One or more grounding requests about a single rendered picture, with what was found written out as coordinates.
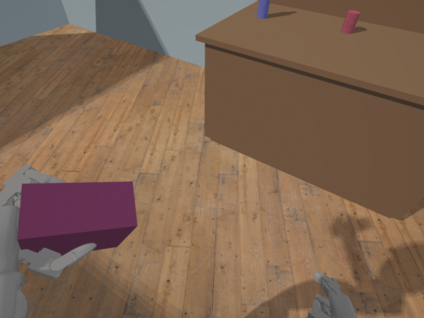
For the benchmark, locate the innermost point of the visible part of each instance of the table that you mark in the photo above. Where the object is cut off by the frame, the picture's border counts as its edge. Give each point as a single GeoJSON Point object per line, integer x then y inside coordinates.
{"type": "Point", "coordinates": [343, 112]}

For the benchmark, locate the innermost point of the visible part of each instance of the sponge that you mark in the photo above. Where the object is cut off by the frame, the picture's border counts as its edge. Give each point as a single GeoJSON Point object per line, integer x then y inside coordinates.
{"type": "Point", "coordinates": [64, 216]}

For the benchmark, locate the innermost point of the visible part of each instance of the left robot forearm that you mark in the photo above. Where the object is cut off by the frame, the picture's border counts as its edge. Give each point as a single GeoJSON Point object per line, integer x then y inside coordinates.
{"type": "Point", "coordinates": [13, 303]}

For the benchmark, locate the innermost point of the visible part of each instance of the right robot hand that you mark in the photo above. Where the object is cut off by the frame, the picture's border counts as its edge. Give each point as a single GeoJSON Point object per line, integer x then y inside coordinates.
{"type": "Point", "coordinates": [339, 305]}

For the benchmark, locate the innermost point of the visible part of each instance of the left robot hand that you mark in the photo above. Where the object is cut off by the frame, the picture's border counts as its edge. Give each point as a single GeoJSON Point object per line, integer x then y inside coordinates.
{"type": "Point", "coordinates": [46, 262]}

